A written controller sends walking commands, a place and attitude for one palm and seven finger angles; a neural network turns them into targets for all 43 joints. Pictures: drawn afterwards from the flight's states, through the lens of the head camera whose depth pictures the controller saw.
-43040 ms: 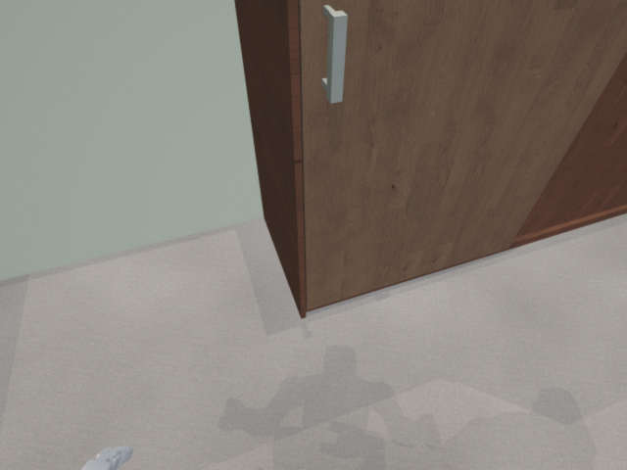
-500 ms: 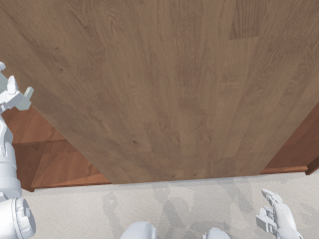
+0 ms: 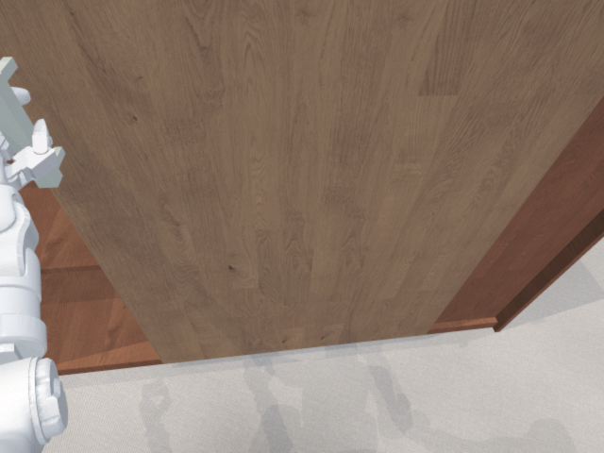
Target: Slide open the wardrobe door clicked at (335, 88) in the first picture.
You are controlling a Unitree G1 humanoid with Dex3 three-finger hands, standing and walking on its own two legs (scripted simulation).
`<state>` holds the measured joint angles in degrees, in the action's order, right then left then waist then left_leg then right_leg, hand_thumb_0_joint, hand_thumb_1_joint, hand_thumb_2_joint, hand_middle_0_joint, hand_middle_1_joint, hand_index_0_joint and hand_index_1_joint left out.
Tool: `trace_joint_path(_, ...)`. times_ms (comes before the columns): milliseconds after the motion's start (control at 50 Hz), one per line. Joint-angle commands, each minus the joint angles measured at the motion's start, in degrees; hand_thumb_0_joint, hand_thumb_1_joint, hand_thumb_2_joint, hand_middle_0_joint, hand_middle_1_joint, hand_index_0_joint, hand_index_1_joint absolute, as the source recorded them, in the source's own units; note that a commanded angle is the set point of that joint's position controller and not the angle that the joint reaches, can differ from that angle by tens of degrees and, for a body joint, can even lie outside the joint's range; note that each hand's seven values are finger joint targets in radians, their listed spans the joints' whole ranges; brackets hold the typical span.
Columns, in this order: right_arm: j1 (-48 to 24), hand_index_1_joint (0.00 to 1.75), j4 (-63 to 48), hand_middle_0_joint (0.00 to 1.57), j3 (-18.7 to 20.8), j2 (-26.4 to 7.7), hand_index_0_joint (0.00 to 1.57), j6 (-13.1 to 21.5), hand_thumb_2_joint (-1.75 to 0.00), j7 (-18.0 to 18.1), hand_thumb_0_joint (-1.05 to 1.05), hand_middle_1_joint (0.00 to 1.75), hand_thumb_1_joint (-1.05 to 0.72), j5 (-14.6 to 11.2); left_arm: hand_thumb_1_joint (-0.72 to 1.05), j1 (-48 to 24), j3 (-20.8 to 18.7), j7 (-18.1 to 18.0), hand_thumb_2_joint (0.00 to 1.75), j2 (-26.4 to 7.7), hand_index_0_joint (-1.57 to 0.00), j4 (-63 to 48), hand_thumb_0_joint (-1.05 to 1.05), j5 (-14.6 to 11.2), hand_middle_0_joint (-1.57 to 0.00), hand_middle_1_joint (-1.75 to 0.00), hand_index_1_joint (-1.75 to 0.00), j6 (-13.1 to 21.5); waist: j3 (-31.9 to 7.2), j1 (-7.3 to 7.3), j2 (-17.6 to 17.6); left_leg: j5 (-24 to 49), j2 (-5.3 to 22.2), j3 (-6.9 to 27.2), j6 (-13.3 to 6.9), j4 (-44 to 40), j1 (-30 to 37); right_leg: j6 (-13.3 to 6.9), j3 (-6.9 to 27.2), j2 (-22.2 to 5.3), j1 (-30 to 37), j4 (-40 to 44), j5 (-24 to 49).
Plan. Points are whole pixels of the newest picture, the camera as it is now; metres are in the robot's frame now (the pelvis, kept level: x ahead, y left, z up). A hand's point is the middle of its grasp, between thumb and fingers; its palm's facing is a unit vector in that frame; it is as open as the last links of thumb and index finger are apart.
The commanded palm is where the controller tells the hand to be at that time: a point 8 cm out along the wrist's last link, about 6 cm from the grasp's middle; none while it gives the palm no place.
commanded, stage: stop walking and hold the door there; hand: left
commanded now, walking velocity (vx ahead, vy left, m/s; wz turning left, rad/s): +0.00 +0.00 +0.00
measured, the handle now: (29, 125) +0.44 +0.37 +0.19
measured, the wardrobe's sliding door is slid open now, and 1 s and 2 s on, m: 0.56 0.56 0.56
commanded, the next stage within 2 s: loosen the grip on the handle in 1.76 s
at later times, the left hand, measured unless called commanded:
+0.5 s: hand (43, 152) +0.40 +0.33 +0.19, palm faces +0.49 -0.85 -0.19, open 6.6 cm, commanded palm +0.36 +0.35 +0.15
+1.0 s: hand (45, 158) +0.41 +0.34 +0.17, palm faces +0.36 -0.91 -0.22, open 5.8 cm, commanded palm +0.37 +0.39 +0.15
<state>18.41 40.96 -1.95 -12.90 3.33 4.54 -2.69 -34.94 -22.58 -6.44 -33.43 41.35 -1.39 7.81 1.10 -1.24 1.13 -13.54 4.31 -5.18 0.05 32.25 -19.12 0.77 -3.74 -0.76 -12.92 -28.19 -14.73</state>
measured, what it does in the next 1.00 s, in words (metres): steps on the spot: left foot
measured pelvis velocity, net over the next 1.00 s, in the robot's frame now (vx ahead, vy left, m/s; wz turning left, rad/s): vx -0.01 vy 0.08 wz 0.06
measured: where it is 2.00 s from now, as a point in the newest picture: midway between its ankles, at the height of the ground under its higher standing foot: outside the picture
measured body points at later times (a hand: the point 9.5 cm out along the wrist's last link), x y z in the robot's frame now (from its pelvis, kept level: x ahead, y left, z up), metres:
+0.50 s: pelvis -0.05 +0.02 +0.00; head -0.01 +0.03 +0.45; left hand +0.37 +0.38 +0.20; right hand +0.03 -0.26 -0.11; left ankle +0.03 +0.12 -0.73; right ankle -0.06 -0.11 -0.73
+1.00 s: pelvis -0.01 +0.08 -0.01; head +0.00 +0.07 +0.44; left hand +0.38 +0.39 +0.18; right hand +0.09 -0.23 -0.12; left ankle +0.03 +0.22 -0.73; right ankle -0.06 -0.11 -0.73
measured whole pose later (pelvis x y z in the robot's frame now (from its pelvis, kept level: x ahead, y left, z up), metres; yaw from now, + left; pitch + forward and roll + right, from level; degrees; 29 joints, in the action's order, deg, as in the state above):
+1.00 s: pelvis -0.01 +0.08 -0.01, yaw +4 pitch -1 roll +1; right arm 16.0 42.9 2.2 -21.1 0.5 6.0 -2.5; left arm -41.3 -16.0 -1.7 -26.0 49.8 -0.9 11.0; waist 1.8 -2.6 -0.2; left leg -14.0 2.1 -4.3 0.7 33.5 -19.4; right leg 7.1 -3.1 -11.1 -10.1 -34.2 -22.4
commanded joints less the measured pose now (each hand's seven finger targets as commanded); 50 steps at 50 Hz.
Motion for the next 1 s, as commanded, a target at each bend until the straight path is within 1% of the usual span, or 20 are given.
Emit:
trace_joint_path(0,-3.5,0.3,-7.0,0.2,4.1,-12.2,0.2,2.1,-0.9,1.2,0.0,0.3,-0.9,0.3,0.9,-20.3,-1.9,0.3,0.9,-17.3,-0.45,-10.4,0.0,2.2,-0.45,-1.4,-1.4,4.4,-19.3,-0.74,-5.9,18.6,3.7,3.0,-0.5,1.8,4.3,-3.3,7.6,-10.3,12.9,1.7,36.7)
trace_joint_path(20,-2.8,0.3,-6.7,0.2,4.1,-12.1,0.2,1.9,-0.9,1.5,0.0,0.3,-0.9,-0.1,0.9,-21.0,-4.3,0.0,0.9,-19.9,-0.45,-9.6,0.0,2.1,-0.45,-1.4,-1.4,4.2,-21.1,-0.42,-1.5,13.8,2.3,2.9,0.2,2.7,2.9,-4.0,7.8,-11.4,14.8,0.2,40.5)
trace_joint_path(40,-3.4,0.3,-6.5,0.2,4.3,-12.1,0.2,1.5,-0.9,1.7,0.0,0.3,-0.9,-0.7,0.9,-20.9,-2.0,0.2,0.9,-17.3,-0.45,-8.0,0.0,1.0,-0.45,-1.4,-1.4,3.0,-21.5,-0.33,5.1,10.3,1.4,3.7,0.2,3.0,2.5,-4.5,8.2,-11.4,15.3,-0.3,39.9)
trace_joint_path(80,-4.7,0.3,-6.8,0.2,4.0,-11.9,0.2,1.4,-0.9,2.4,0.0,0.3,-0.9,-0.5,0.9,-21.8,-3.6,0.2,0.9,-18.4,-0.45,-5.8,0.0,1.0,-0.45,-1.4,-1.4,2.5,-20.2,0.38,6.1,6.3,1.7,4.2,-0.6,-1.2,4.5,-3.3,7.8,-10.7,10.6,0.6,29.7)
trace_joint_path(100,-4.5,0.3,-6.5,0.2,3.8,-12.2,0.2,1.4,-0.9,2.7,0.0,0.3,-0.9,-0.3,0.9,-22.5,-2.3,0.4,0.9,-17.0,-0.45,-4.9,0.0,0.8,-0.45,-1.4,-1.4,2.5,-19.6,0.1,3.6,11.0,3.1,5.0,-1.2,-4.2,8.3,-2.0,5.6,-8.4,6.3,0.5,21.2)
trace_joint_path(140,-5.2,0.3,-6.2,0.2,3.7,-13.1,0.2,1.4,-0.9,2.8,0.0,0.3,-0.9,0.1,0.9,-24.2,2.0,1.0,0.9,-12.7,-0.45,-4.9,0.0,0.1,-0.45,-1.4,-1.4,2.7,-18.1,-0.04,-7.3,12.0,9.4,12.3,-4.1,-10.0,12.0,0.4,2.0,-1.9,-0.2,-2.2,3.3)
trace_joint_path(160,-5.1,0.3,-6.3,0.2,3.4,-12.9,0.2,1.5,-0.9,2.6,0.0,0.3,-0.9,0.3,0.9,-25.2,1.5,0.9,0.9,-13.0,-0.45,-4.8,0.0,0.3,-0.45,-1.4,-1.4,2.8,-16.6,0.19,-11.1,9.9,12.5,17.3,-5.7,-13.5,10.5,0.3,2.0,-0.5,-1.6,-5.6,-3.9)
trace_joint_path(200,-4.7,0.3,-6.3,0.2,3.2,-12.5,0.2,2.0,-0.9,2.5,0.0,0.3,-0.9,0.9,0.9,-26.5,3.8,0.9,0.9,-10.8,-0.45,-4.1,0.0,0.8,-0.45,-1.4,-1.4,3.0,-13.6,0.04,-13.0,1.4,14.3,19.3,-6.9,-17.8,7.8,-0.2,2.6,-0.3,-3.7,-10.2,-11.8)
trace_joint_path(320,-2.6,0.3,-5.6,0.2,3.5,-13.7,0.2,2.8,-0.9,2.2,0.0,0.3,-0.9,0.6,0.9,-29.7,5.7,1.3,0.9,-10.0,-0.45,-1.3,0.0,0.2,-0.45,-1.4,-1.4,2.0,-17.0,-0.3,-14.4,6.8,10.0,11.6,-4.6,-12.4,10.3,-0.2,1.6,0.1,1.7,0.6,-4.7)
trace_joint_path(380,-2.0,0.3,-5.6,0.2,3.8,-13.9,0.2,2.5,-0.9,2.0,0.0,0.3,-0.9,0.7,0.9,-29.5,5.1,1.6,0.9,-11.8,-0.45,1.1,0.0,0.4,-0.45,-1.4,-1.4,1.9,-17.9,-0.63,-12.2,7.9,7.6,9.1,-2.6,-8.9,10.2,-1.4,3.3,-2.2,3.6,5.9,-0.5)
trace_joint_path(420,-2.3,0.3,-6.0,0.2,3.9,-13.8,0.2,2.7,-0.9,2.0,0.0,0.3,-0.9,0.1,0.9,-30.4,5.7,1.9,0.9,-10.8,-0.45,0.4,0.0,0.4,-0.45,-1.4,-1.4,1.8,-18.9,-0.67,-7.7,8.1,6.6,7.8,-1.8,-7.3,11.3,-1.2,3.9,-3.0,2.0,4.7,1.7)
trace_joint_path(480,-2.0,0.3,-5.5,0.2,3.9,-13.9,0.2,2.2,-0.9,2.4,0.0,0.3,-0.9,-0.2,0.9,-29.9,5.7,1.9,0.9,-11.1,-0.45,2.9,0.0,0.0,-0.45,-1.4,-1.4,1.4,-18.7,-0.6,-4.9,8.2,7.1,8.0,-2.3,-7.1,11.2,-0.8,4.7,-3.5,1.0,4.3,2.8)
trace_joint_path(640,-1.1,0.3,-4.2,0.2,4.0,-14.3,0.2,1.3,-0.9,2.9,0.0,0.3,-0.9,-0.5,0.9,-27.4,4.7,2.1,0.9,-13.1,-0.45,6.0,0.0,0.0,-0.45,-1.4,-1.4,1.7,-16.2,-0.73,-6.4,11.8,7.2,7.5,-2.5,-6.3,10.9,-0.5,4.8,-3.8,-0.8,3.9,5.5)
trace_joint_path(680,-1.3,0.3,-4.6,0.2,4.3,-14.3,0.2,0.6,-0.9,2.6,0.0,0.3,-0.9,-0.5,0.9,-26.6,3.4,1.9,0.9,-14.3,-0.45,6.7,0.0,0.4,-0.45,-1.4,-1.4,1.9,-15.8,-0.34,-5.3,9.2,5.4,5.8,-2.1,-3.5,7.7,-1.3,6.9,-7.2,1.1,4.4,6.6)
trace_joint_path(720,-1.6,0.3,-4.7,0.2,4.6,-13.7,0.2,-0.4,-0.9,2.3,0.0,0.3,-0.9,-0.5,0.9,-26.0,2.9,1.7,0.9,-15.2,-0.45,8.4,0.0,0.6,-0.45,-1.4,-1.4,2.1,-13.6,-0.3,0.0,3.5,2.1,3.3,-0.8,1.5,2.4,-3.7,13.1,-14.4,2.7,7.3,7.9)
trace_joint_path(780,-3.3,0.3,-5.0,0.2,5.0,-14.0,0.2,-1.5,-0.9,1.8,0.0,0.3,-0.9,-0.4,0.9,-24.0,-1.0,1.7,0.9,-18.9,-0.45,11.3,0.0,1.1,-0.45,-1.4,-1.4,2.2,-8.7,2.15,7.1,-12.4,-1.1,5.9,0.2,14.5,-12.8,-8.1,19.7,-23.4,10.6,8.9,19.7)
trace_joint_path(820,-3.9,0.3,-5.0,0.2,5.4,-14.0,0.2,-0.9,-0.9,1.4,0.0,0.3,-0.9,-0.1,0.9,-25.8,1.0,2.1,0.9,-15.4,-0.45,7.7,0.0,1.3,-0.45,-1.4,-1.4,2.2,-7.8,2.29,9.9,-14.5,0.0,8.1,0.1,17.8,-15.5,-9.2,17.5,-25.7,12.9,7.2,25.6)
trace_joint_path(920,-5.4,0.3,-4.3,0.2,5.2,-12.3,0.2,-0.7,-0.9,1.5,0.0,0.3,-0.9,0.6,0.9,-25.3,1.9,2.6,0.9,-12.1,-0.45,2.3,0.0,0.8,-0.45,-1.4,-1.4,3.5,-8.0,0.37,12.9,-3.5,-2.4,1.1,1.2,1.7,0.2,-3.8,3.4,-20.4,6.3,-0.1,34.0)
trace_joint_path(960,-6.1,0.3,-4.7,0.2,5.5,-11.7,0.2,-0.6,-0.9,2.2,0.0,0.3,-0.9,0.6,0.9,-28.5,4.6,2.9,0.9,-8.3,-0.45,-4.9,0.0,0.0,-0.45,-1.4,-1.4,5.2,-10.8,-0.94,6.2,11.4,-2.4,-1.6,0.9,-6.3,11.2,-0.4,-2.5,-14.7,1.3,-11.4,30.3)
trace_joint_path(980,-5.9,0.3,-5.5,0.2,6.0,-13.3,0.2,-0.2,-0.9,2.4,0.0,0.3,-0.9,0.6,0.9,-28.7,5.2,3.2,0.9,-6.6,-0.45,-8.1,0.0,-0.4,-0.45,-1.4,-1.4,6.3,-13.3,-0.65,-6.1,28.0,6.6,9.9,-3.9,-7.6,17.4,2.3,-4.1,-7.0,-7.4,-22.3,12.4)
